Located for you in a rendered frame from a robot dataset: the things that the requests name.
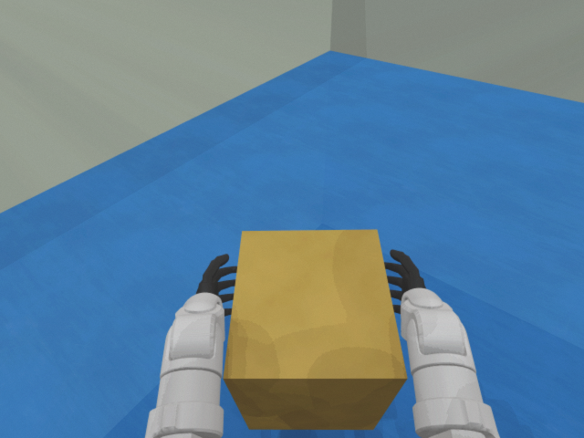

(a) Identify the robot right hand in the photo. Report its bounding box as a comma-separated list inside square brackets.
[384, 249, 426, 314]

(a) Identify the left robot forearm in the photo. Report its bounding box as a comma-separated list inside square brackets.
[145, 293, 225, 438]

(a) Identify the right robot forearm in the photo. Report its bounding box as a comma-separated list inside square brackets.
[401, 288, 500, 438]

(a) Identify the robot left hand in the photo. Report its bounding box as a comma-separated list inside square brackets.
[195, 254, 237, 316]

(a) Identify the carton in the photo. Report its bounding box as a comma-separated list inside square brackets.
[223, 229, 408, 430]

